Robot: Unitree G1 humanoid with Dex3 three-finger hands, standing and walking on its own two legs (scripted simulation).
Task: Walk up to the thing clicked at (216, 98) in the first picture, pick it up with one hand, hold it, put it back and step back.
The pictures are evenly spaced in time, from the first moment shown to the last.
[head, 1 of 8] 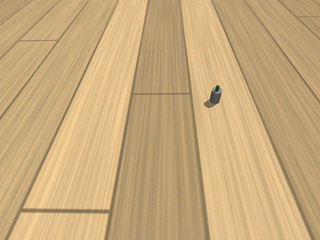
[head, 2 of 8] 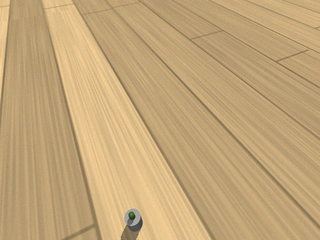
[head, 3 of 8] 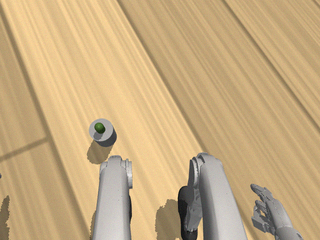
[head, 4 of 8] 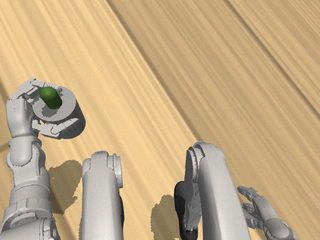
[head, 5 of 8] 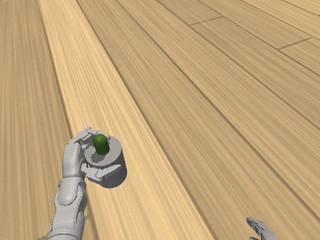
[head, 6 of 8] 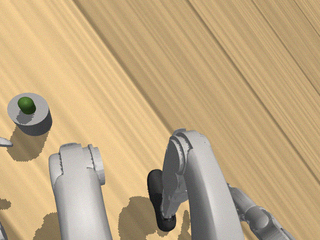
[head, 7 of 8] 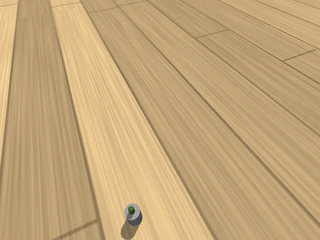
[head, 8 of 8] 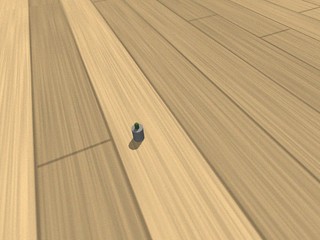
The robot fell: no
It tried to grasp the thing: yes
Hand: left
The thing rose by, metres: 0.68
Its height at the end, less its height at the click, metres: +0.00
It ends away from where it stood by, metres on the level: 0.02
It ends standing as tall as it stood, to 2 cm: yes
